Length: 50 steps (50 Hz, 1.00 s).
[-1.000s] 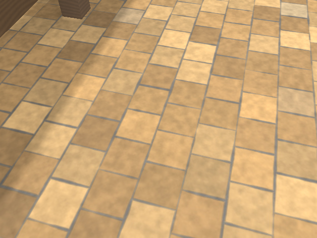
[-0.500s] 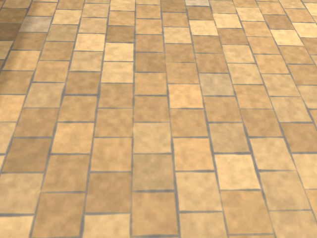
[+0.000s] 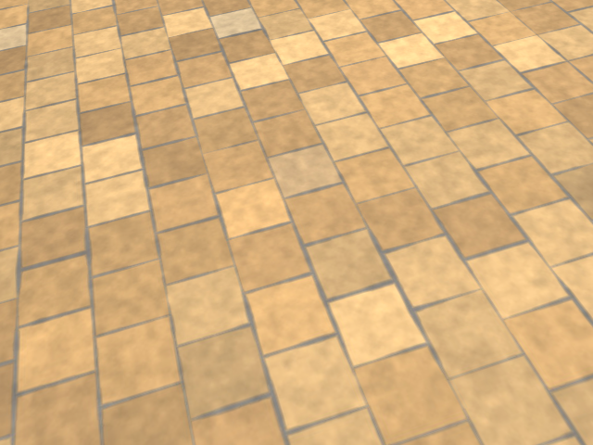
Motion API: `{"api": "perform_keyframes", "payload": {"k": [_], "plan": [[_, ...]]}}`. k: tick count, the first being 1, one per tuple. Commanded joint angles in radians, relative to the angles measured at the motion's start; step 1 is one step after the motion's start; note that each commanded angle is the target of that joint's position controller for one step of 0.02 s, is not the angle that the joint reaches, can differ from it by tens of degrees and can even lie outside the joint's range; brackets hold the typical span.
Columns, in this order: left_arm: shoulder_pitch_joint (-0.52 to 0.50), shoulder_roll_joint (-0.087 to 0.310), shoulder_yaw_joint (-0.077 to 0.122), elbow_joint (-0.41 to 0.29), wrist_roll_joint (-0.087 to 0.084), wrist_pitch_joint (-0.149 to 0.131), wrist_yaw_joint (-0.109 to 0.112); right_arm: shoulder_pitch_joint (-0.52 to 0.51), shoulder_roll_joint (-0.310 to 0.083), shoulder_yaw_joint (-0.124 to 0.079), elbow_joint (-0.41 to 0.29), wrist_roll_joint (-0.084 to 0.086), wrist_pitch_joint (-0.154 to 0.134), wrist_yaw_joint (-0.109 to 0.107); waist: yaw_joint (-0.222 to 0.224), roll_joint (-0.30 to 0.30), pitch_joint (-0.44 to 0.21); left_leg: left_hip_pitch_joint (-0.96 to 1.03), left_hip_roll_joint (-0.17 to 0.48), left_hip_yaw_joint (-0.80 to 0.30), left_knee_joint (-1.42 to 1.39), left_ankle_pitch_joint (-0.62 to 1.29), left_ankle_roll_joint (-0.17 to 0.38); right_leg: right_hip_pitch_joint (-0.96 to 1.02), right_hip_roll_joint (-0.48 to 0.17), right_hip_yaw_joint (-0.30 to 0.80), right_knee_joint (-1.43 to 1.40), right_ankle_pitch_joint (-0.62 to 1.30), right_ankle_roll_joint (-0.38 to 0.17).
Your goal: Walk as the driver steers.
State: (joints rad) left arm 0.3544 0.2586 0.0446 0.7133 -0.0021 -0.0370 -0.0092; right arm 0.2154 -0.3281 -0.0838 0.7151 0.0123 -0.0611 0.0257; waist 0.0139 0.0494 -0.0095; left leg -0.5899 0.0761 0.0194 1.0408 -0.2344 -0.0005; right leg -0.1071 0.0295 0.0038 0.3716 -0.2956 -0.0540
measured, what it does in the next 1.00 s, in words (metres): walks ahead, turning left: left foot, then right foot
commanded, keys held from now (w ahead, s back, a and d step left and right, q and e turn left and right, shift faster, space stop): w+q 1.00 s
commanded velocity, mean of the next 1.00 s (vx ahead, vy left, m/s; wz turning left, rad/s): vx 0.47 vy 0.00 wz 0.44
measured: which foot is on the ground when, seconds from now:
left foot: up 0.00-0.30, down 0.32-0.78, up 0.80-1.00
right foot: down 0.00-0.34, up 0.36-0.74, down 0.76-1.00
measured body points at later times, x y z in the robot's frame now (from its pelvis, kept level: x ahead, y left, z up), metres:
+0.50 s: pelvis +0.27 +0.05 -0.01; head +0.31 +0.05 +0.44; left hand +0.34 +0.34 -0.11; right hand +0.46 -0.20 -0.11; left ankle +0.30 +0.12 -0.74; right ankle +0.28 -0.12 -0.66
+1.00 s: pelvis +0.57 +0.05 +0.00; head +0.59 +0.06 +0.45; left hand +0.49 +0.33 -0.10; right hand +0.84 -0.10 -0.10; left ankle +0.51 +0.19 -0.66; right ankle +0.62 -0.04 -0.74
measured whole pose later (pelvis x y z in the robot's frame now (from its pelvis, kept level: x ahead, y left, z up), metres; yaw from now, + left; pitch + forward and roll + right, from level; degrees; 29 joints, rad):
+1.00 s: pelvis +0.57 +0.05 +0.00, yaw +32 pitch +1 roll -1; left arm 0.32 0.26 0.05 0.72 0.01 -0.10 0.00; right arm 0.24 -0.32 -0.07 0.66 0.03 -0.01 0.01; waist 0.04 0.06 0.02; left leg -0.61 0.05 -0.06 1.15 -0.27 -0.01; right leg -0.18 0.01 -0.09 0.37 -0.21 -0.02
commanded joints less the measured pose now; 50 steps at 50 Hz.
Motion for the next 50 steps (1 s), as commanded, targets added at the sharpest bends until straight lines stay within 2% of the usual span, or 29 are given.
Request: {"api": "perform_keyframes", "payload": {"k": [1, 5, 10, 13, 14, 15, 16, 17, 18, 19, 20, 21, 23, 26, 28, 30, 32, 34, 36, 37, 38, 39, 40, 41, 42, 43, 44, 46, 50], "plan": [[-0.017, 0.158, 0.036, -0.053, 0.012, -0.029, 0.016, -0.097, -0.057, -0.004, -0.064, 0.002, -0.02, 0.012, 0.025, -0.139, 0.061, -0.235, 0.035, -0.025, -0.051, 0.179, -0.02, 0.121, -0.233, 0.153, -0.22, 0.267, -0.134], [0.009, 0.17, 0.035, -0.021, 0.015, -0.038, 0.019, -0.184, -0.02, 0.02, -0.085, 0.016, -0.021, 0.022, 0.06, -0.137, 0.111, -0.143, -0.003, -0.001, -0.29, 0.332, -0.017, 0.054, -0.203, 0.014, -0.271, 0.302, -0.101], [0.06, 0.183, 0.04, 0.033, 0.0, -0.036, 0.023, -0.283, -0.003, 0.036, -0.126, 0.019, -0.033, 0.056, 0.085, -0.11, 0.159, -0.129, -0.046, 0.022, -0.481, 0.334, 0.038, 0.168, -0.261, -0.055, -0.26, 0.437, -0.091], [0.049, 0.211, 0.046, 0.037, 0.002, -0.021, 0.037, -0.235, -0.035, 0.023, -0.131, 0.013, -0.032, 0.064, 0.032, -0.163, 0.061, -0.021, -0.12, 0.081, -0.486, 0.207, 0.096, 0.279, -0.274, -0.096, -0.084, 0.978, -0.061], [0.045, 0.225, 0.05, 0.033, 0.006, -0.011, 0.046, -0.164, -0.064, 0.009, -0.118, 0.013, -0.025, 0.061, -0.01, -0.188, -0.003, 0.059, -0.155, 0.102, -0.47, 0.149, 0.118, 0.311, -0.269, -0.109, 0.036, 1.168, -0.048], [0.034, 0.237, 0.052, 0.027, 0.01, 0.0, 0.052, -0.033, -0.108, -0.012, -0.092, 0.015, -0.02, 0.052, -0.08, -0.188, -0.086, 0.235, -0.187, 0.109, -0.478, 0.138, 0.146, 0.271, -0.256, -0.126, 0.221, 1.249, -0.033], [0.018, 0.24, 0.049, 0.012, 0.009, -0.002, 0.057, 0.116, -0.153, -0.035, -0.069, 0.017, -0.012, 0.035, -0.168, -0.144, -0.163, 0.53, -0.149, 0.021, -0.509, 0.18, 0.192, 0.07, -0.231, -0.134, 0.461, 1.118, -0.002], [0.126, 0.111, 0.008, -0.034, 0.028, -0.024, 0.04, 0.222, -0.258, -0.06, -0.062, 0.003, -0.008, 0.023, -0.114, 0.114, -0.32, 1.003, 0.15, -0.491, -0.485, 0.049, 0.392, -0.415, -0.074, -0.102, 0.925, 0.337, 0.076], [0.104, 0.128, -0.002, -0.025, 0.019, -0.066, 0.019, 0.228, -0.191, -0.042, -0.062, 0.013, -0.009, 0.017, -0.132, 0.099, -0.47, 1.1, 0.256, -0.86, -0.665, -0.092, 0.457, -0.56, 0.049, 0.101, 1.091, -0.251, 0.072], [-0.036, 0.189, 0.018, -0.07, -0.032, -0.09, 0.002, 0.192, -0.153, -0.03, -0.061, 0.006, -0.008, 0.008, -0.156, 0.054, -0.308, 0.991, 0.223, -0.726, -0.725, -0.138, 0.384, -0.663, -0.018, 0.15, 1.102, -0.189, 0.053], [-0.094, 0.185, 0.01, -0.099, -0.039, -0.106, -0.001, 0.126, -0.135, -0.024, -0.071, 0.009, -0.009, 0.004, -0.12, -0.029, -0.171, 0.812, 0.187, -0.605, -0.753, -0.109, 0.345, -0.666, -0.068, 0.135, 1.007, -0.106, 0.036], [-0.117, 0.173, 0.011, -0.101, -0.018, -0.111, 0.005, 0.063, -0.114, -0.016, -0.082, 0.007, -0.009, 0.003, -0.072, -0.093, -0.071, 0.641, 0.143, -0.519, -0.778, -0.013, 0.323, -0.631, -0.098, 0.113, 0.908, -0.073, 0.039], [-0.07, 0.172, 0.019, -0.093, 0.006, -0.089, 0.01, -0.009, -0.09, -0.007, -0.11, -0.011, -0.011, -0.003, 0.0, -0.037, -0.009, 0.431, 0.083, -0.425, -0.832, 0.113, 0.321, -0.517, -0.134, 0.104, 0.825, -0.028, 0.062], [-0.057, 0.137, 0.008, -0.094, 0.024, -0.06, 0.019, -0.023, -0.104, -0.011, -0.1, -0.003, -0.017, -0.015, 0.024, -0.01, 0.021, 0.259, 0.043, -0.313, -0.855, 0.235, 0.322, -0.462, -0.139, 0.057, 0.675, 0.029, 0.121], [-0.14, 0.107, -0.005, -0.119, 0.029, -0.06, 0.022, -0.011, -0.123, -0.017, -0.089, 0.001, -0.015, -0.024, -0.003, -0.001, 0.038, 0.196, -0.006, -0.251, -0.844, 0.219, 0.287, -0.426, -0.122, 0.039, 0.509, 0.177, 0.142], [-0.236, 0.088, -0.013, -0.138, 0.022, -0.068, 0.018, 0.031, -0.134, -0.02, -0.073, 0.01, -0.007, -0.03, -0.053, 0.01, 0.031, 0.186, -0.034, -0.234, -0.813, 0.157, 0.247, -0.364, -0.08, 0.029, 0.329, 0.332, 0.149], [-0.292, 0.103, -0.007, -0.152, 0.003, -0.075, 0.011, 0.084, -0.145, -0.024, -0.055, 0.016, 0.003, -0.033, -0.083, 0.022, 0.01, 0.235, -0.015, -0.281, -0.783, 0.099, 0.229, -0.329, -0.048, 0.042, 0.237, 0.389, 0.153], [-0.3, 0.136, 0.006, -0.158, -0.008, -0.081, 0.005, 0.101, -0.137, -0.023, -0.047, 0.022, 0.011, -0.037, -0.076, 0.042, -0.001, 0.312, 0.014, -0.354, -0.719, 0.035, 0.208, -0.319, -0.049, 0.081, 0.172, 0.356, 0.14], [-0.266, 0.164, 0.025, -0.154, -0.013, -0.088, 0.0, 0.098, -0.13, -0.023, -0.049, 0.016, 0.017, -0.038, -0.046, 0.066, -0.01, 0.367, 0.043, -0.42, -0.643, 0.017, 0.184, -0.277, -0.048, 0.09, 0.147, 0.264, 0.107], [-0.207, 0.173, 0.035, -0.14, -0.014, -0.091, 0.001, 0.089, -0.116, -0.019, -0.053, 0.012, 0.02, -0.037, -0.009, 0.072, -0.022, 0.364, 0.031, -0.427, -0.59, 0.023, 0.164, -0.2, -0.046, 0.075, 0.12, 0.23, 0.081], [-0.117, 0.199, 0.051, -0.127, -0.005, -0.096, 0.007, 0.099, -0.072, -0.005, -0.056, 0.007, 0.017, -0.033, 0.038, 0.057, -0.073, 0.33, -0.016, -0.393, -0.464, 0.032, 0.128, -0.055, -0.082, 0.092, 0.104, 0.201, 0.042], [0.021, 0.255, 0.065, -0.12, 0.011, -0.096, 0.016, 0.131, 0.01, 0.023, -0.071, -0.01, 0.014, -0.027, 0.081, -0.094, -0.216, 0.228, -0.09, -0.293, -0.162, -0.137, 0.086, 0.181, -0.272, 0.282, 0.091, 0.091, -0.022], [0.084, 0.336, 0.085, -0.08, 0.023, -0.081, 0.008, 0.251, 0.039, 0.037, -0.11, 0.027, 0.002, -0.023, 0.016, -0.448, -0.301, -0.116, -0.186, -0.174, 0.165, -0.382, 0.036, 0.415, -0.484, 0.797, -0.044, -0.197, -0.193], [0.052, 0.24, 0.069, -0.099, 0.01, -0.078, 0.002, 0.218, -0.076, 0.014, -0.085, 0.041, 0.004, -0.03, 0.051, -0.296, -0.219, -0.222, -0.108, -0.199, 0.288, -0.303, 0.02, 0.356, -0.464, 0.842, -0.102, -0.414, -0.176], [0.016, 0.187, 0.053, -0.104, 0.006, -0.072, 0.007, 0.106, -0.124, -0.001, -0.099, 0.031, 0.011, -0.032, 0.075, -0.203, -0.109, -0.24, -0.076, -0.175, 0.315, -0.209, 0.015, 0.261, -0.414, 0.654, -0.098, -0.337, -0.131], [-0.031, 0.165, 0.043, -0.105, 0.015, -0.068, 0.008, 0.055, -0.113, -0.002, -0.109, 0.016, 0.017, -0.034, 0.062, -0.129, -0.051, -0.204, -0.044, -0.157, 0.288, -0.138, 0.009, 0.156, -0.364, 0.504, -0.097, -0.158, -0.108], [-0.061, 0.139, 0.035, -0.097, 0.018, -0.066, 0.01, 0.027, -0.102, -0.005, -0.121, 0.006, 0.018, -0.031, 0.047, -0.137, -0.008, -0.184, -0.019, -0.162, 0.236, -0.091, 0.005, 0.088, -0.322, 0.398, -0.11, -0.031, -0.104], [-0.079, 0.118, 0.031, -0.081, 0.017, -0.071, 0.015, 0.04, -0.069, -0.005, -0.122, 0.018, 0.028, -0.021, 0.021, -0.184, 0.018, -0.117, 0.01, -0.139, 0.181, -0.05, 0.0, 0.017, -0.277, 0.258, -0.154, 0.088, -0.093], [-0.061, 0.15, 0.046, -0.036, 0.01, -0.078, 0.015, -0.015, -0.018, 0.008, -0.143, 0.008, 0.043, -0.015, 0.019, -0.139, 0.044, -0.165, 0.021, -0.122, 0.052, 0.009, -0.019, 0.026, -0.298, 0.125, -0.2, 0.257, -0.129]]}}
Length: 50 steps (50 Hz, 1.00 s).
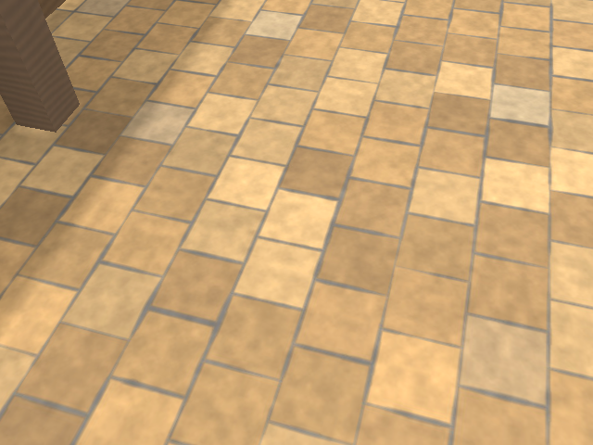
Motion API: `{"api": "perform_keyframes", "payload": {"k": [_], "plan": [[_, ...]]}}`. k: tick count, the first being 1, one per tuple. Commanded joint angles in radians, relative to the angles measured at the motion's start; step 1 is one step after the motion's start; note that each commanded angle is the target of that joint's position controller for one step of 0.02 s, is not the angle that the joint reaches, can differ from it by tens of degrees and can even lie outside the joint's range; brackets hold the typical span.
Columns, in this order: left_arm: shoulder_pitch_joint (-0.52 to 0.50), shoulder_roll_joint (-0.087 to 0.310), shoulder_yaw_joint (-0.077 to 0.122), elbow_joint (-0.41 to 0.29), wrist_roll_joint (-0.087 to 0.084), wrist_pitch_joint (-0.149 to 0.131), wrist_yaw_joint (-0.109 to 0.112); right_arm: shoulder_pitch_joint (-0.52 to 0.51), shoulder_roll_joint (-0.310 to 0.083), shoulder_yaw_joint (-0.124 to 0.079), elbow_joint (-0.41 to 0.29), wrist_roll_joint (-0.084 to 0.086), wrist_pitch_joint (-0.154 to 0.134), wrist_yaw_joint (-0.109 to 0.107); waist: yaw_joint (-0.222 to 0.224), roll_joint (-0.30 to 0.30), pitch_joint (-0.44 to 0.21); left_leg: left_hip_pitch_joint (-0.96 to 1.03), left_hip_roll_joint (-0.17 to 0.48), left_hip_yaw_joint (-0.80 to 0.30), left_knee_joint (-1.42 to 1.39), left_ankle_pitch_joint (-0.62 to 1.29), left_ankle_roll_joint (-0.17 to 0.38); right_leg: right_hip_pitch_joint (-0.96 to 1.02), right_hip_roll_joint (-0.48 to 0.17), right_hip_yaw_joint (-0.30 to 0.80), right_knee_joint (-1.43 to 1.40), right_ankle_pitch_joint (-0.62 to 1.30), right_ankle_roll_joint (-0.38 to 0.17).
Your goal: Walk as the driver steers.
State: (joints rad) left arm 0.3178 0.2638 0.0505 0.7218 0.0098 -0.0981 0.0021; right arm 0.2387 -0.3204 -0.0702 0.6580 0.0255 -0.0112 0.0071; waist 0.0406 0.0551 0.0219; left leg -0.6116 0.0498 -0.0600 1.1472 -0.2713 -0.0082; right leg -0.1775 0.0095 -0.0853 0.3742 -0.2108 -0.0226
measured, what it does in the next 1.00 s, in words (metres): walks ahead: left foot, then right foot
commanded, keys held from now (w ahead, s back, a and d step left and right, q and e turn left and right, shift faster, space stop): w+q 0.08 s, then w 0.20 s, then w+e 0.72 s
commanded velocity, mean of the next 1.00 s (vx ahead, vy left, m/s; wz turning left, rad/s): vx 0.50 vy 0.00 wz -0.11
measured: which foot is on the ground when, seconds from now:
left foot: up 0.00-0.26, down 0.28-0.82, up 0.84-1.00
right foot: down 0.00-0.28, up 0.30-0.82, down 0.84-1.00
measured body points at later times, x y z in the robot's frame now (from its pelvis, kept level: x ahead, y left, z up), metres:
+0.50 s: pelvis +0.28 +0.08 +0.00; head +0.30 +0.09 +0.45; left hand +0.35 +0.37 -0.12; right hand +0.41 -0.18 -0.10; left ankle +0.28 +0.15 -0.74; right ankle +0.31 -0.09 -0.66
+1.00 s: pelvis +0.56 +0.03 -0.01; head +0.60 +0.02 +0.44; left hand +0.73 +0.29 -0.11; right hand +0.65 -0.26 -0.11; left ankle +0.54 +0.20 -0.65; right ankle +0.59 -0.04 -0.74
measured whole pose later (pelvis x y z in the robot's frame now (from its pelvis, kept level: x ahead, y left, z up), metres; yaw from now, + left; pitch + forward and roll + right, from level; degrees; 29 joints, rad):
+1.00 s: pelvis +0.56 +0.03 -0.01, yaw -11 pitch +1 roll +0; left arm 0.26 0.29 0.07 0.69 -0.01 -0.05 -0.03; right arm 0.19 -0.29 -0.04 0.74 0.00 -0.11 0.00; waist 0.02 0.01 0.06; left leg -0.48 0.05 -0.06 1.17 -0.36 0.00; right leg -0.31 0.12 0.01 0.45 -0.16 -0.11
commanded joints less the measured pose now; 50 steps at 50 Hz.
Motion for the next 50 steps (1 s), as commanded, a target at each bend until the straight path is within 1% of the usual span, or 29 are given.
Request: {"api": "perform_keyframes", "payload": {"k": [1, 6, 8, 10, 12, 13, 14, 15, 16, 17, 18, 19, 20, 22, 25, 29, 32, 36, 38, 40, 41, 42, 43, 44, 45, 46, 47, 48, 50], "plan": [[-0.024, 0.154, 0.044, -0.035, -0.001, -0.015, 0.004, -0.055, -0.022, -0.004, -0.09, -0.006, -0.007, 0.006, -0.005, -0.136, 0.014, -0.154, 0.05, -0.04, -0.102, 0.082, -0.014, 0.113, -0.282, 0.185, -0.207, 0.202, -0.162], [0.002, 0.184, 0.05, 0.012, -0.012, 0.0, 0.009, -0.195, 0.013, 0.015, -0.114, -0.004, -0.026, 0.035, 0.04, -0.11, 0.048, -0.072, 0.032, 0.032, -0.388, 0.272, 0.007, 0.128, -0.259, 0.033, -0.22, 0.265, -0.136], [0.037, 0.198, 0.053, 0.04, -0.024, 0.007, 0.004, -0.242, 0.018, 0.019, -0.13, 0.0, -0.032, 0.045, 0.049, -0.106, 0.069, -0.042, 0.017, 0.052, -0.467, 0.258, 0.029, 0.159, -0.273, 0.015, -0.223, 0.282, -0.136], [0.054, 0.214, 0.058, 0.064, -0.038, 0.017, 0.0, -0.269, 0.001, 0.015, -0.146, -0.001, -0.036, 0.051, 0.037, -0.111, 0.078, -0.021, -0.002, 0.07, -0.525, 0.195, 0.06, 0.217, -0.298, 0.006, -0.196, 0.376, -0.131], [0.049, 0.243, 0.065, 0.078, -0.046, 0.027, 0.003, -0.226, -0.037, -0.003, -0.144, -0.011, -0.037, 0.052, -0.015, -0.144, 0.027, 0.098, -0.055, 0.113, -0.565, 0.112, 0.101, 0.262, -0.304, -0.02, -0.084, 0.699, -0.115], [0.039, 0.251, 0.064, 0.083, -0.047, 0.034, 0.007, -0.118, -0.071, -0.023, -0.118, -0.014, -0.035, 0.048, -0.086, -0.148, -0.043, 0.259, -0.09, 0.136, -0.607, 0.133, 0.129, 0.249, -0.285, -0.054, 0.054, 0.84, -0.094], [0.042, 0.234, 0.054, 0.083, -0.042, 0.036, 0.013, 0.038, -0.12, -0.051, -0.07, -0.012, -0.03, 0.036, -0.163, -0.135, -0.131, 0.509, -0.111, 0.131, -0.637, 0.196, 0.156, 0.143, -0.247, -0.087, 0.245, 0.832, -0.064], [0.055, 0.167, 0.025, 0.056, -0.009, 0.03, 0.013, 0.202, -0.203, -0.073, -0.039, -0.016, -0.02, 0.014, -0.213, 0.007, -0.265, 0.848, 0.097, -0.137, -0.592, 0.264, 0.215, -0.134, -0.191, -0.087, 0.582, 0.388, -0.025], [0.174, 0.061, -0.011, 0.043, -0.013, 0.01, -0.002, 0.173, -0.255, -0.065, -0.046, -0.024, -0.028, 0.012, -0.107, 0.193, -0.418, 1.052, 0.348, -0.649, -0.729, 0.08, 0.382, -0.447, -0.005, 0.057, 0.894, -0.4, 0.019], [0.064, 0.176, 0.018, 0.051, -0.052, -0.006, -0.009, 0.178, -0.161, -0.046, -0.046, -0.022, -0.037, 0.016, -0.181, 0.06, -0.387, 0.983, 0.341, -0.638, -0.802, 0.006, 0.357, -0.525, -0.033, 0.2, 0.977, -0.381, 0.012], [-0.023, 0.193, 0.026, 0.015, -0.075, -0.012, -0.011, 0.13, -0.129, -0.033, -0.029, -0.023, -0.048, 0.017, -0.164, 0.057, -0.215, 0.846, 0.302, -0.449, -0.82, 0.074, 0.31, -0.585, -0.072, 0.182, 0.956, -0.293, 0.001], [-0.049, 0.174, 0.023, 0.016, -0.061, -0.012, -0.004, 0.072, -0.098, -0.023, -0.019, -0.02, -0.056, 0.018, -0.121, 0.0, -0.136, 0.708, 0.254, -0.329, -0.84, 0.158, 0.272, -0.553, -0.119, 0.171, 0.887, -0.201, 0.0], [-0.048, 0.167, 0.027, 0.023, -0.041, -0.005, -0.001, 0.021, -0.065, -0.015, -0.017, -0.026, -0.063, 0.021, -0.086, 0.009, -0.086, 0.605, 0.216, -0.243, -0.871, 0.222, 0.251, -0.511, -0.143, 0.17, 0.834, -0.139, 0.007], [0.024, 0.135, 0.027, 0.052, -0.042, 0.024, -0.004, -0.02, -0.035, -0.011, -0.009, -0.037, -0.083, 0.023, -0.035, 0.035, -0.075, 0.501, 0.188, -0.144, -0.943, 0.276, 0.24, -0.411, -0.161, 0.185, 0.806, -0.055, 0.02], [-0.001, 0.1, 0.023, 0.046, -0.04, 0.051, 0.001, -0.022, -0.049, -0.019, 0.03, -0.043, -0.106, 0.016, -0.022, 0.0, -0.015, 0.448, 0.183, -0.025, -1.001, 0.365, 0.235, -0.455, -0.155, 0.202, 0.74, 0.031, 0.045], [-0.096, 0.082, 0.018, 0.015, -0.034, 0.043, -0.011, -0.011, -0.063, -0.021, 0.063, -0.043, -0.106, -0.001, -0.049, -0.007, 0.026, 0.48, 0.145, 0.112, -1.024, 0.39, 0.193, -0.492, -0.129, 0.189, 0.501, 0.262, 0.046], [-0.203, 0.055, 0.003, -0.023, -0.03, 0.038, -0.031, 0.029, -0.09, -0.026, 0.09, -0.035, -0.099, -0.011, -0.096, -0.026, 0.062, 0.527, 0.163, 0.165, -1.039, 0.395, 0.176, -0.484, -0.115, 0.126, 0.35, 0.342, 0.028], [-0.298, 0.056, -0.001, -0.09, -0.029, 0.037, -0.06, 0.089, -0.115, -0.035, 0.13, -0.018, -0.065, -0.018, -0.123, -0.032, 0.085, 0.706, 0.216, 0.199, -0.963, 0.525, 0.164, -0.562, -0.095, 0.076, 0.256, 0.24, -0.013], [-0.287, 0.074, 0.008, -0.113, -0.03, 0.04, -0.072, 0.076, -0.138, -0.041, 0.129, -0.015, -0.046, -0.027, -0.094, -0.003, 0.049, 0.752, 0.223, 0.228, -0.867, 0.789, 0.143, -0.499, -0.05, 0.023, 0.241, 0.141, -0.046], [-0.177, 0.12, 0.034, -0.106, -0.031, 0.05, -0.072, 0.059, -0.166, -0.047, 0.121, -0.013, -0.029, -0.039, -0.02, 0.038, -0.042, 0.757, 0.215, 0.25, -0.666, 1.087, 0.119, -0.329, 0.023, -0.03, 0.257, 0.039, -0.092], [-0.039, 0.167, 0.061, -0.078, -0.032, 0.052, -0.063, 0.04, -0.169, -0.046, 0.116, -0.01, -0.024, -0.044, 0.06, 0.028, -0.114, 0.683, 0.189, 0.267, -0.475, 1.081, 0.095, -0.127, 0.059, -0.028, 0.205, 0.068, -0.128], [0.118, 0.238, 0.093, -0.048, -0.033, 0.061, -0.043, 0.041, -0.148, -0.034, 0.102, -0.017, -0.032, -0.048, 0.136, -0.05, -0.203, 0.467, 0.144, 0.267, -0.191, 0.816, 0.055, 0.174, -0.01, 0.123, 0.155, 0.101, -0.18], [0.105, 0.336, 0.109, -0.051, -0.04, 0.057, -0.035, 0.155, 0.009, 0.015, 0.055, -0.05, -0.06, -0.024, 0.011, -0.317, -0.283, -0.014, -0.077, 0.196, 0.182, -0.21, -0.014, 0.535, -0.279, 0.684, 0.102, -0.025, -0.377], [0.135, 0.256, 0.085, -0.075, -0.032, 0.044, -0.035, 0.067, -0.06, 0.01, 0.048, -0.023, -0.103, -0.005, 0.081, -0.205, -0.409, -0.134, -0.104, -0.041, 0.297, -0.316, 0.002, 0.611, -0.34, 0.926, -0.037, -0.112, -0.417], [0.098, 0.209, 0.071, -0.073, -0.023, 0.035, -0.034, -0.038, -0.107, -0.003, 0.01, 0.015, -0.125, 0.006, 0.095, -0.156, -0.271, -0.204, -0.048, -0.063, 0.267, -0.222, 0.026, 0.522, -0.311, 0.776, -0.069, -0.06, -0.358], [0.034, 0.187, 0.065, -0.08, -0.027, 0.03, -0.034, -0.062, -0.096, 0.003, 0.0, 0.009, -0.137, 0.003, 0.048, -0.069, -0.171, -0.182, -0.005, -0.054, 0.173, -0.14, 0.037, 0.37, -0.269, 0.656, -0.073, 0.03, -0.323], [-0.032, 0.159, 0.056, -0.093, -0.028, 0.03, -0.033, -0.067, -0.097, -0.001, 0.008, -0.016, -0.138, -0.003, 0.005, -0.029, -0.104, -0.129, 0.025, -0.043, 0.081, -0.103, 0.028, 0.234, -0.231, 0.567, -0.085, 0.145, -0.3], [-0.067, 0.138, 0.047, -0.11, -0.015, 0.028, -0.028, -0.047, -0.105, -0.008, 0.011, -0.028, -0.128, -0.005, -0.03, -0.055, -0.088, -0.056, 0.044, -0.048, 0.039, -0.073, 0.017, 0.143, -0.206, 0.515, -0.106, 0.235, -0.297], [-0.09, 0.143, 0.048, -0.118, -0.017, 0.027, -0.02, -0.016, -0.09, -0.008, 0.015, -0.038, -0.104, -0.005, -0.061, -0.069, -0.067, -0.005, 0.051, -0.029, -0.043, -0.052, -0.018, 0.041, -0.179, 0.46, -0.138, 0.313, -0.299]]}}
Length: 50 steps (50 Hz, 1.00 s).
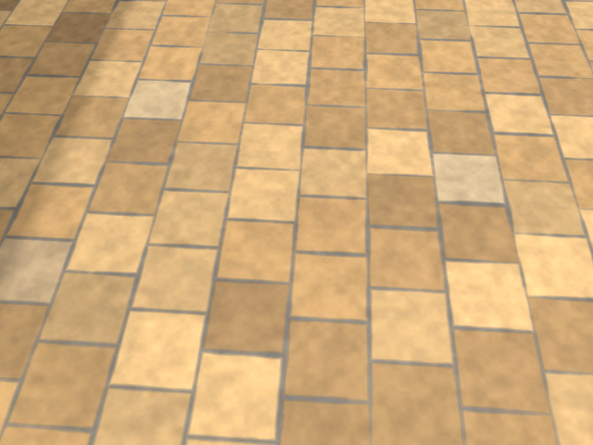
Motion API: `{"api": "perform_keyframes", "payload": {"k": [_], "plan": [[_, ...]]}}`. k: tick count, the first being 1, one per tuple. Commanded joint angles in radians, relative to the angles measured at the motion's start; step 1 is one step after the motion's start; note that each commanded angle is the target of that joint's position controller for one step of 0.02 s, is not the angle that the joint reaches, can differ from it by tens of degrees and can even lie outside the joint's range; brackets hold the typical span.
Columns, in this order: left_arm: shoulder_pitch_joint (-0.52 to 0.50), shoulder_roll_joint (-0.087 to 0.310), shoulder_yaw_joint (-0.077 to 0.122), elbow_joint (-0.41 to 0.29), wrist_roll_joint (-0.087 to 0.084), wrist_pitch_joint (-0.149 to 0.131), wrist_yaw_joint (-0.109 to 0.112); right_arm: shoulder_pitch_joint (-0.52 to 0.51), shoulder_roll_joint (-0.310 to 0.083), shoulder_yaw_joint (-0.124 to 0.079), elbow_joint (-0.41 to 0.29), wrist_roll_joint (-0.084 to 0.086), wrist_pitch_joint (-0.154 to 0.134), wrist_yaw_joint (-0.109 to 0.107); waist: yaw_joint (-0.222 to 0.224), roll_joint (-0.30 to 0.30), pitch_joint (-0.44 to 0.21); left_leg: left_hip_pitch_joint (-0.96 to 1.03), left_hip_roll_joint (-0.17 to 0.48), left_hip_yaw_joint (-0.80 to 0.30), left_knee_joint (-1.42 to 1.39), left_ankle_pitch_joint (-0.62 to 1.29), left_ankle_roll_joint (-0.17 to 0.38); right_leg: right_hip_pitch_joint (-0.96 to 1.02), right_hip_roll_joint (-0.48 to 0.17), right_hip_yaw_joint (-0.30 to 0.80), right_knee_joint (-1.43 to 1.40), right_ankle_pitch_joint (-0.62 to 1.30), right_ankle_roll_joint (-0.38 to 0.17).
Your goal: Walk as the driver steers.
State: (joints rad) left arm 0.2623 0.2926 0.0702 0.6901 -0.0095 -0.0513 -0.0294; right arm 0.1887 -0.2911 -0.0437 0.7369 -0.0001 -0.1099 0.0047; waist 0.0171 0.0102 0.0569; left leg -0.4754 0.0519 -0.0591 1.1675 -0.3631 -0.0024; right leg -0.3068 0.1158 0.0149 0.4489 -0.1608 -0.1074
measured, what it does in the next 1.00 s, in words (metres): walks ahead, turning right: left foot, then right foot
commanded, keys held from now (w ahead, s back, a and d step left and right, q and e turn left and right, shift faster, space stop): w+e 0.44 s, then w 0.34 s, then w+q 0.22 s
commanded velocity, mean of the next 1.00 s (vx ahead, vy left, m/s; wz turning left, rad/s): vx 0.50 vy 0.00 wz -0.33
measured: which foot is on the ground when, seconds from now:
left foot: up 0.00-0.28, down 0.30-0.80, up 0.82-1.00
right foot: down 0.00-0.30, up 0.32-0.78, down 0.80-1.00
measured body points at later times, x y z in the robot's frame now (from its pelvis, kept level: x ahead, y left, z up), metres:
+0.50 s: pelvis +0.28 +0.05 +0.01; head +0.30 +0.06 +0.45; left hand +0.48 +0.28 -0.10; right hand +0.29 -0.24 -0.10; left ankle +0.32 +0.15 -0.74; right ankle +0.23 -0.08 -0.65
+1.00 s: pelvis +0.51 -0.09 +0.01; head +0.53 -0.11 +0.46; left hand +0.70 +0.13 -0.09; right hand +0.50 -0.39 -0.12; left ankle +0.56 +0.07 -0.65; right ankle +0.49 -0.18 -0.74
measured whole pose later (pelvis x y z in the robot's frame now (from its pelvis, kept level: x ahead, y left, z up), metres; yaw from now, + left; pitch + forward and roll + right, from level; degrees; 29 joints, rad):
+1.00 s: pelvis +0.51 -0.09 +0.01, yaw -18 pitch +1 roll -1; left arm 0.26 0.25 0.06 0.72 0.01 -0.08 -0.02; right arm 0.26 -0.32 -0.06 0.85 0.03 -0.05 0.01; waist 0.00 0.05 0.03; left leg -0.55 0.10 -0.05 1.13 -0.28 0.00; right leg -0.21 0.03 -0.10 0.37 -0.18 -0.06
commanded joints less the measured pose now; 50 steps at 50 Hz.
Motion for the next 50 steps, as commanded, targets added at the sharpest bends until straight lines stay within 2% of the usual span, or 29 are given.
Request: {"api": "perform_keyframes", "payload": {"k": [1, 3, 5, 7, 9, 12, 14, 15, 16, 17, 18, 19, 20, 22, 26, 29, 32, 36, 38, 39, 40, 41, 42, 43, 44, 45, 46, 47, 50], "plan": [[-0.028, 0.126, 0.031, -0.081, 0.0, -0.021, 0.017, 0.028, -0.103, -0.029, -0.065, -0.016, 0.004, -0.005, -0.04, -0.025, -0.09, -0.13, 0.047, -0.015, -0.115, 0.058, -0.043, 0.121, -0.274, 0.326, -0.22, 0.296, -0.212], [-0.007, 0.156, 0.04, -0.071, -0.004, -0.017, 0.031, -0.041, -0.073, -0.016, -0.087, -0.019, 0.013, -0.008, -0.022, -0.039, -0.062, -0.115, 0.03, 0.008, -0.264, 0.164, -0.073, 0.051, -0.235, 0.263, -0.226, 0.296, -0.189], [0.016, 0.165, 0.043, -0.06, -0.01, -0.008, 0.04, -0.122, -0.052, -0.005, -0.103, -0.017, 0.012, -0.004, 0.013, -0.066, -0.056, -0.056, -0.004, 0.017, -0.439, 0.326, -0.081, 0.012, -0.186, 0.219, -0.21, 0.218, -0.144], [0.054, 0.17, 0.045, -0.047, -0.011, 0.0, 0.044, -0.186, -0.054, -0.004, -0.116, -0.005, 0.006, 0.003, 0.047, -0.085, -0.063, 0.0, -0.04, 0.021, -0.553, 0.433, -0.083, 0.008, -0.182, 0.236, -0.195, 0.136, -0.116], [0.083, 0.169, 0.046, -0.034, -0.017, 0.005, 0.044, -0.217, -0.076, -0.011, -0.128, 0.006, -0.001, 0.009, 0.056, -0.098, -0.065, 0.017, -0.051, -0.005, -0.613, 0.435, -0.073, 0.05, -0.204, 0.293, -0.158, 0.072, -0.104], [0.082, 0.157, 0.045, -0.032, -0.017, 0.011, 0.048, -0.193, -0.12, -0.032, -0.127, 0.011, -0.014, 0.016, 0.027, -0.128, -0.07, 0.054, -0.049, -0.035, -0.667, 0.339, -0.034, 0.132, -0.243, 0.392, -0.07, 0.022, -0.081], [0.061, 0.123, 0.036, -0.041, -0.011, 0.014, 0.047, -0.065, -0.146, -0.053, -0.094, 0.007, -0.024, 0.01, -0.046, -0.138, -0.111, 0.231, -0.042, -0.014, -0.721, 0.302, 0.014, 0.114, -0.203, 0.388, 0.048, 0.058, -0.041], [0.063, 0.063, 0.014, -0.055, -0.002, 0.011, 0.042, 0.062, -0.19, -0.068, -0.082, -0.011, -0.029, 0.002, -0.103, -0.066, -0.224, 0.449, 0.087, -0.129, -0.713, 0.246, 0.073, 0.032, -0.146, 0.321, 0.279, -0.005, -0.004], [0.187, -0.004, -0.008, -0.083, -0.021, 0.002, 0.042, 0.171, -0.281, -0.09, -0.057, -0.029, -0.017, 0.0, -0.068, 0.225, -0.362, 0.787, 0.321, -0.555, -0.789, 0.028, 0.234, -0.294, -0.001, 0.17, 0.617, -0.352, 0.071], [0.205, 0.077, 0.0, -0.076, -0.034, 0.0, 0.045, 0.183, -0.224, -0.081, -0.046, -0.004, -0.01, 0.009, -0.075, 0.274, -0.343, 0.796, 0.378, -0.777, -0.868, -0.241, 0.264, -0.464, -0.065, 0.166, 0.794, -0.43, 0.088], [0.119, 0.149, 0.02, -0.073, -0.031, 0.005, 0.045, 0.134, -0.152, -0.062, -0.062, 0.002, -0.005, 0.005, -0.099, 0.165, -0.213, 0.686, 0.335, -0.643, -0.888, -0.268, 0.22, -0.506, -0.107, 0.167, 0.855, -0.338, 0.095], [0.053, 0.156, 0.024, -0.083, -0.018, 0.012, 0.047, 0.088, -0.125, -0.052, -0.067, -0.003, 0.003, 0.003, -0.092, 0.096, -0.137, 0.574, 0.292, -0.491, -0.888, -0.139, 0.186, -0.487, -0.14, 0.129, 0.853, -0.266, 0.1], [0.016, 0.145, 0.026, -0.095, -0.008, 0.013, 0.044, 0.054, -0.101, -0.043, -0.061, -0.008, 0.007, 0.001, -0.078, 0.077, -0.081, 0.477, 0.25, -0.382, -0.906, -0.011, 0.176, -0.465, -0.167, 0.124, 0.81, -0.212, 0.102], [0.019, 0.11, 0.026, -0.101, -0.017, 0.02, 0.034, 0.031, -0.077, -0.035, -0.048, -0.014, 0.005, -0.003, -0.046, 0.116, -0.051, 0.379, 0.197, -0.235, -0.952, 0.12, 0.162, -0.394, -0.207, 0.108, 0.752, -0.157, 0.102], [-0.023, 0.043, 0.004, -0.118, -0.009, 0.024, 0.031, 0.071, -0.111, -0.046, 0.003, -0.006, -0.009, 0.004, -0.042, 0.072, -0.034, 0.358, 0.2, -0.125, -1.012, 0.271, 0.212, -0.403, -0.208, 0.101, 0.597, -0.093, 0.113], [-0.089, 0.032, -0.007, -0.127, -0.003, 0.012, 0.019, 0.072, -0.135, -0.049, 0.027, 0.004, -0.002, 0.006, -0.053, 0.054, -0.028, 0.382, 0.185, -0.035, -1.024, 0.364, 0.21, -0.387, -0.208, 0.073, 0.41, 0.046, 0.114], [-0.194, 0.016, -0.02, -0.147, -0.005, -0.005, 0.001, 0.114, -0.159, -0.05, 0.058, 0.018, 0.01, 0.004, -0.089, 0.05, -0.007, 0.387, 0.169, 0.029, -1.021, 0.39, 0.191, -0.323, -0.196, 0.01, 0.243, 0.145, 0.109], [-0.277, 0.036, -0.016, -0.182, -0.013, -0.012, -0.013, 0.18, -0.186, -0.054, 0.106, 0.031, 0.032, 0.005, -0.1, 0.07, 0.015, 0.485, 0.218, 0.025, -0.984, 0.456, 0.173, -0.293, -0.172, -0.016, 0.131, 0.082, 0.073], [-0.228, 0.067, -0.002, -0.175, -0.007, -0.014, -0.014, 0.172, -0.205, -0.057, 0.118, 0.037, 0.044, 0.001, -0.049, 0.087, -0.02, 0.519, 0.221, 0.047, -0.891, 0.671, 0.152, -0.181, -0.136, -0.045, 0.078, 0.031, 0.037], [-0.118, 0.095, 0.017, -0.141, 0.0, -0.014, -0.011, 0.158, -0.206, -0.055, 0.121, 0.04, 0.049, -0.002, 0.021, 0.079, -0.089, 0.496, 0.191, 0.09, -0.758, 0.822, 0.129, -0.009, -0.105, -0.072, 0.03, 0.068, 0.01], [0.03, 0.144, 0.043, -0.096, 0.005, -0.01, 0.0, 0.169, -0.176, -0.041, 0.12, 0.034, 0.048, -0.005, 0.088, 0.062, -0.186, 0.378, 0.144, 0.117, -0.566, 0.803, 0.098, 0.247, -0.121, -0.047, 0.039, 0.094, -0.019], [0.195, 0.234, 0.064, -0.073, 0.023, -0.002, 0.019, 0.181, -0.095, -0.01, 0.083, 0.004, 0.038, -0.002, 0.132, -0.1, -0.341, 0.075, 0.06, 0.148, -0.205, 0.426, 0.045, 0.594, -0.372, 0.267, 0.058, 0.085, -0.108], [0.197, 0.255, 0.06, -0.074, 0.02, -0.003, 0.017, 0.255, -0.036, 0.012, 0.08, 0.009, 0.019, 0.003, 0.082, -0.274, -0.454, -0.166, -0.077, 0.022, 0.042, -0.228, 0.019, 0.716, -0.544, 0.669, -0.081, -0.047, -0.22], [0.167, 0.165, 0.038, -0.071, 0.014, -0.008, 0.015, 0.176, -0.145, -0.021, 0.082, 0.039, 0.012, 0.008, 0.109, -0.16, -0.345, -0.261, -0.024, -0.062, 0.127, -0.201, 0.026, 0.626, -0.51, 0.592, -0.112, -0.115, -0.178], [0.107, 0.136, 0.025, -0.066, 0.008, -0.014, 0.014, 0.112, -0.157, -0.027, 0.058, 0.052, 0.009, 0.011, 0.085, -0.146, -0.211, -0.289, 0.017, -0.038, 0.105, -0.108, 0.033, 0.492, -0.47, 0.426, -0.137, -0.065, -0.142], [0.047, 0.106, 0.017, -0.062, 0.008, -0.019, 0.011, 0.085, -0.139, -0.026, 0.061, 0.042, 0.012, 0.006, 0.051, -0.095, -0.151, -0.257, 0.054, -0.025, 0.057, -0.025, 0.028, 0.376, -0.421, 0.328, -0.171, -0.017, -0.116], [0.003, 0.078, 0.011, -0.06, 0.012, -0.027, 0.007, 0.089, -0.13, -0.031, 0.066, 0.031, 0.022, 0.004, 0.02, -0.108, -0.104, -0.217, 0.077, -0.029, 0.014, 0.037, 0.019, 0.286, -0.389, 0.251, -0.211, 0.036, -0.104], [-0.025, 0.063, 0.009, -0.054, 0.018, -0.037, 0.006, 0.121, -0.112, -0.031, 0.079, 0.031, 0.036, 0.003, -0.01, -0.123, -0.093, -0.158, 0.091, -0.037, 0.002, 0.082, 0.011, 0.223, -0.37, 0.194, -0.249, 0.065, -0.096], [-0.043, 0.066, 0.017, -0.019, 0.024, -0.064, 0.011, 0.121, -0.064, -0.027, 0.078, 0.032, 0.068, -0.002, -0.038, -0.092, -0.051, -0.159, 0.088, -0.049, -0.036, 0.16, -0.013, 0.154, -0.367, 0.075, -0.311, 0.185, -0.102]]}}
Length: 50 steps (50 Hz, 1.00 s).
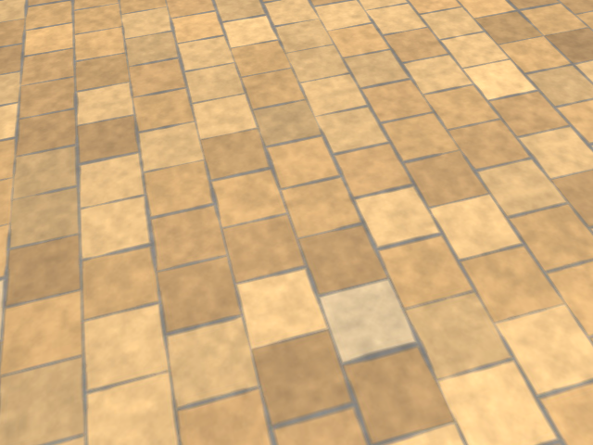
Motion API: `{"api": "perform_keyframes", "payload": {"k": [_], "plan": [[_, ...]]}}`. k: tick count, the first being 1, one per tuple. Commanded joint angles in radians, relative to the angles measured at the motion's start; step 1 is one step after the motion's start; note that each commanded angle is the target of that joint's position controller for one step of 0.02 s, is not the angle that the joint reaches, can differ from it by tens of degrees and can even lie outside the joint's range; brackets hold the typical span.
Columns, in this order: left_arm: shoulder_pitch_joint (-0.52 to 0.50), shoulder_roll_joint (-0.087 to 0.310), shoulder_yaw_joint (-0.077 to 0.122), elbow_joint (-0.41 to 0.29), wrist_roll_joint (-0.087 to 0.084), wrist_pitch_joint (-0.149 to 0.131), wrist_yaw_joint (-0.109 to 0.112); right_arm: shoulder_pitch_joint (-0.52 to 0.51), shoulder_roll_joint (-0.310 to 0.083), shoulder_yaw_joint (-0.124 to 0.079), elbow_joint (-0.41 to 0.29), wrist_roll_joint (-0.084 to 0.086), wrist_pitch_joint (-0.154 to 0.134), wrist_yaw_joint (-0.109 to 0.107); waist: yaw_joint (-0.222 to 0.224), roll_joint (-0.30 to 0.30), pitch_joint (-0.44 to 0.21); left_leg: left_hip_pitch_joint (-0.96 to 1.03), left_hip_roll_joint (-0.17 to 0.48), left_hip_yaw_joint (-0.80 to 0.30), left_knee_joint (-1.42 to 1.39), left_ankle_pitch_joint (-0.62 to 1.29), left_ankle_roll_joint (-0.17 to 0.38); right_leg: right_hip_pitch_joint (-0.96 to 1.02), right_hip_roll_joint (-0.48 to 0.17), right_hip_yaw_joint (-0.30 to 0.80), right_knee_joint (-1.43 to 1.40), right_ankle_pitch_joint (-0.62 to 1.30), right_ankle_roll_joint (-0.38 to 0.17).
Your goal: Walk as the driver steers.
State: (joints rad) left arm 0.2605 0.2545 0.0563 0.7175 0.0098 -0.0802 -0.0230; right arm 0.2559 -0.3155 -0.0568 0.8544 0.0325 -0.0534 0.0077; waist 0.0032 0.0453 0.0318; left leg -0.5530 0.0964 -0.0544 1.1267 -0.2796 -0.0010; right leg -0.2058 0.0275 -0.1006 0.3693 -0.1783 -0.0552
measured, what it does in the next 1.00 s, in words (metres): walks ahead, turning left: left foot, then right foot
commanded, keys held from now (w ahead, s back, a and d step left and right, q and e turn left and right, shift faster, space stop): w+q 0.08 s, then q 0.92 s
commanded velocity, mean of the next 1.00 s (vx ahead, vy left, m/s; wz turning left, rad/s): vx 0.16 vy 0.00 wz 0.53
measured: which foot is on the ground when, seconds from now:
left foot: up 0.00-0.28, down 0.30-0.80, up 0.82-1.00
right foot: down 0.00-0.30, up 0.32-0.78, down 0.80-1.00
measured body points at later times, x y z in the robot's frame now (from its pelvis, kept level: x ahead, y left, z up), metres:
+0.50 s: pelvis +0.20 +0.05 -0.01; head +0.25 +0.08 +0.43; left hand +0.29 +0.36 -0.12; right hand +0.42 -0.18 -0.11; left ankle +0.28 +0.14 -0.74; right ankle +0.22 -0.12 -0.66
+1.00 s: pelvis +0.27 +0.01 +0.00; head +0.31 +0.01 +0.45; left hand +0.23 +0.32 -0.09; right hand +0.56 -0.15 -0.11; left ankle +0.19 +0.12 -0.66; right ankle +0.35 -0.08 -0.74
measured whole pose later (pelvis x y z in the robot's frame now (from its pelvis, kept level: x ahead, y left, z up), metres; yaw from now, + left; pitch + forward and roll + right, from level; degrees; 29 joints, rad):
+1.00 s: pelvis +0.27 +0.01 +0.00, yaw +35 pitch +1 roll +1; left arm 0.16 0.26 0.06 0.70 0.02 0.00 0.04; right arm 0.20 -0.36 -0.11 0.65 0.02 0.07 -0.02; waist 0.01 0.05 0.04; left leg -0.54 -0.06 -0.09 1.12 -0.40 -0.09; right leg -0.26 -0.03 -0.02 0.46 -0.22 0.00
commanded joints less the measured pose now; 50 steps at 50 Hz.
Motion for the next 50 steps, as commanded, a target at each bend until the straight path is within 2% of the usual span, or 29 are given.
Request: {"api": "perform_keyframes", "payload": {"k": [1, 6, 9, 12, 14, 15, 16, 17, 18, 19, 20, 21, 22, 24, 26, 30, 33, 36, 38, 39, 40, 41, 42, 43, 44, 45, 46, 48, 50], "plan": [[-0.035, 0.11, 0.034, -0.034, 0.01, -0.038, 0.009, 0.029, -0.036, -0.015, -0.049, -0.002, 0.015, -0.007, -0.022, -0.117, -0.011, -0.111, 0.041, -0.064, -0.03, 0.116, -0.019, 0.056, -0.278, 0.157, -0.24, 0.226, -0.152], [-0.036, 0.144, 0.042, 0.001, 0.007, -0.029, 0.032, -0.113, -0.006, -0.003, -0.099, -0.021, 0.004, 0.018, 0.011, -0.091, 0.046, -0.08, 0.009, 0.004, -0.355, 0.361, -0.015, 0.062, -0.238, -0.026, -0.239, 0.371, -0.109], [0.006, 0.176, 0.052, 0.029, -0.007, -0.007, 0.05, -0.19, 0.001, 0.002, -0.152, -0.029, 0.003, 0.042, 0.039, -0.092, 0.038, -0.043, -0.017, 0.065, -0.466, 0.374, 0.0, 0.13, -0.263, -0.069, -0.168, 0.532, -0.093], [-0.014, 0.208, 0.065, 0.031, -0.032, 0.023, 0.065, -0.154, -0.045, -0.018, -0.177, -0.031, 0.01, 0.061, 0.002, -0.128, -0.012, 0.005, -0.062, 0.101, -0.507, 0.24, 0.042, 0.23, -0.289, -0.077, -0.026, 0.717, -0.063], [-0.045, 0.214, 0.068, 0.019, -0.042, 0.043, 0.074, 0.006, -0.106, -0.052, -0.149, -0.03, 0.012, 0.06, -0.085, -0.116, -0.102, 0.2, -0.131, 0.135, -0.573, 0.22, 0.088, 0.217, -0.255, -0.094, 0.228, 0.798, -0.021], [-0.024, 0.193, 0.059, 0.017, -0.037, 0.042, 0.072, 0.102, -0.162, -0.077, -0.13, -0.033, 0.011, 0.041, -0.131, -0.044, -0.161, 0.384, -0.133, 0.083, -0.663, 0.423, 0.123, 0.123, -0.189, -0.108, 0.458, 0.623, 0.035], [0.063, 0.072, 0.022, -0.008, 0.028, 0.035, 0.061, 0.095, -0.259, -0.09, -0.139, -0.032, 0.018, 0.015, -0.037, 0.222, -0.242, 0.658, 0.094, -0.211, -0.56, 0.961, 0.219, -0.18, -0.069, -0.092, 0.788, -0.262, 0.101], [0.143, 0.082, 0.008, -0.02, 0.015, 0.022, 0.045, 0.066, -0.274, -0.084, -0.194, -0.053, 0.011, 0.022, -0.013, 0.237, -0.452, 0.852, 0.293, -0.665, -0.653, 0.879, 0.456, -0.405, 0.08, 0.118, 1.073, -0.578, 0.135], [0.065, 0.171, 0.028, -0.008, -0.014, 0.018, 0.036, 0.033, -0.21, -0.073, -0.223, -0.043, 0.013, 0.029, -0.073, 0.049, -0.457, 0.807, 0.243, -0.567, -0.701, 0.757, 0.414, -0.429, 0.01, 0.231, 1.091, -0.493, 0.113], [-0.018, 0.171, 0.027, -0.038, -0.027, 0.021, 0.04, -0.021, -0.164, -0.062, -0.228, -0.026, 0.013, 0.026, -0.061, 0.006, -0.332, 0.696, 0.192, -0.454, -0.719, 0.63, 0.364, -0.469, -0.018, 0.211, 1.03, -0.4, 0.1], [-0.044, 0.158, 0.027, -0.028, -0.013, 0.03, 0.054, -0.06, -0.132, -0.054, -0.226, -0.013, 0.017, 0.02, -0.034, -0.066, -0.233, 0.568, 0.144, -0.387, -0.744, 0.535, 0.314, -0.468, -0.055, 0.203, 0.953, -0.335, 0.105], [-0.053, 0.169, 0.033, -0.034, -0.003, 0.043, 0.065, -0.092, -0.115, -0.049, -0.231, -0.012, 0.024, 0.011, -0.009, -0.048, -0.189, 0.457, 0.117, -0.357, -0.772, 0.469, 0.296, -0.425, -0.073, 0.209, 0.883, -0.29, 0.107], [-0.048, 0.172, 0.036, -0.035, -0.003, 0.056, 0.066, -0.102, -0.113, -0.047, -0.24, -0.026, 0.031, 0.006, 0.011, -0.009, -0.168, 0.373, 0.091, -0.339, -0.796, 0.439, 0.279, -0.363, -0.072, 0.207, 0.842, -0.268, 0.105], [-0.025, 0.14, 0.03, -0.03, 0.0, 0.067, 0.069, -0.113, -0.125, -0.054, -0.25, -0.039, 0.036, -0.002, 0.026, 0.026, -0.162, 0.302, 0.067, -0.305, -0.805, 0.477, 0.272, -0.316, -0.054, 0.19, 0.749, -0.252, 0.117], [-0.041, 0.125, 0.025, -0.031, 0.005, 0.071, 0.075, -0.1, -0.148, -0.063, -0.252, -0.035, 0.042, -0.015, 0.018, 0.025, -0.179, 0.29, 0.055, -0.299, -0.799, 0.468, 0.267, -0.313, -0.042, 0.19, 0.663, -0.222, 0.133], [-0.094, 0.123, 0.025, -0.041, -0.001, 0.08, 0.075, -0.12, -0.152, -0.065, -0.27, -0.025, 0.069, -0.039, 0.0, 0.057, -0.172, 0.257, 0.017, -0.337, -0.813, 0.145, 0.224, -0.305, -0.03, 0.212, 0.54, -0.123, 0.149], [-0.127, 0.123, 0.025, -0.052, -0.004, 0.069, 0.067, -0.119, -0.15, -0.065, -0.277, -0.028, 0.082, -0.042, -0.019, 0.095, -0.143, 0.246, 0.005, -0.381, -0.814, 0.025, 0.211, -0.276, -0.018, 0.217, 0.439, -0.113, 0.146], [-0.132, 0.131, 0.028, -0.056, -0.012, 0.049, 0.056, -0.105, -0.144, -0.065, -0.282, -0.027, 0.092, -0.038, -0.031, 0.116, -0.144, 0.291, 0.012, -0.439, -0.775, 0.085, 0.206, -0.224, -0.001, 0.216, 0.323, -0.145, 0.128], [-0.093, 0.133, 0.034, -0.045, -0.016, 0.038, 0.045, -0.118, -0.139, -0.063, -0.288, -0.018, 0.099, -0.037, -0.005, 0.122, -0.144, 0.302, -0.003, -0.466, -0.732, 0.148, 0.186, -0.14, 0.008, 0.2, 0.163, -0.098, 0.103], [-0.058, 0.142, 0.041, -0.033, -0.015, 0.035, 0.042, -0.122, -0.13, -0.06, -0.292, -0.01, 0.104, -0.039, 0.019, 0.112, -0.139, 0.274, -0.034, -0.452, -0.697, 0.138, 0.157, -0.055, -0.009, 0.192, 0.036, -0.007, 0.085], [-0.038, 0.199, 0.056, -0.034, 0.0, 0.036, 0.044, -0.086, -0.092, -0.049, -0.293, -0.01, 0.105, -0.039, 0.006, 0.009, -0.157, 0.187, -0.098, -0.38, -0.578, -0.03, 0.104, 0.058, -0.159, 0.303, -0.028, 0.035, 0.031], [-0.069, 0.293, 0.076, -0.036, 0.027, 0.051, 0.049, -0.057, -0.07, -0.046, -0.321, -0.004, 0.099, -0.035, -0.053, -0.304, -0.113, -0.02, -0.27, -0.153, -0.383, -0.281, 0.038, 0.1, -0.358, 0.538, -0.063, 0.215, -0.119], [-0.088, 0.239, 0.068, -0.058, 0.045, 0.051, 0.048, -0.065, -0.157, -0.072, -0.311, -0.026, 0.084, -0.031, -0.019, -0.304, -0.112, -0.063, -0.227, -0.12, -0.128, -0.34, -0.012, 0.051, -0.445, 0.629, -0.075, 0.287, -0.212], [-0.129, 0.189, 0.052, -0.078, 0.035, 0.051, 0.054, -0.049, -0.195, -0.089, -0.289, -0.021, 0.085, -0.028, -0.032, -0.216, -0.108, -0.053, -0.196, -0.121, -0.013, -0.277, -0.029, 0.032, -0.406, 0.536, -0.052, 0.292, -0.193], [-0.165, 0.159, 0.045, -0.085, 0.018, 0.054, 0.058, -0.029, -0.178, -0.09, -0.263, -0.017, 0.097, -0.031, -0.044, -0.169, -0.09, -0.052, -0.185, -0.101, 0.038, -0.222, -0.049, 0.025, -0.337, 0.434, -0.034, 0.271, -0.147], [-0.175, 0.142, 0.039, -0.088, 0.002, 0.057, 0.062, -0.019, -0.153, -0.085, -0.254, -0.02, 0.109, -0.035, -0.038, -0.164, -0.078, -0.075, -0.178, -0.091, 0.093, -0.173, -0.066, 0.042, -0.301, 0.374, -0.024, 0.259, -0.123], [-0.172, 0.137, 0.033, -0.088, -0.003, 0.061, 0.066, -0.018, -0.121, -0.076, -0.255, -0.016, 0.117, -0.032, -0.032, -0.167, -0.065, -0.082, -0.171, -0.074, 0.117, -0.149, -0.08, 0.042, -0.282, 0.325, -0.024, 0.278, -0.121], [-0.142, 0.146, 0.036, -0.082, 0.005, 0.073, 0.071, -0.067, -0.09, -0.063, -0.282, -0.005, 0.119, -0.029, -0.002, -0.195, -0.052, -0.094, -0.15, -0.014, 0.041, -0.107, -0.097, 0.074, -0.253, 0.254, -0.038, 0.278, -0.129], [-0.101, 0.166, 0.044, -0.073, 0.009, 0.083, 0.075, -0.122, -0.076, -0.055, -0.311, -0.004, 0.115, -0.025, 0.036, -0.223, -0.07, -0.098, -0.119, 0.006, -0.064, -0.108, -0.11, 0.15, -0.277, 0.242, -0.033, 0.304, -0.149]]}}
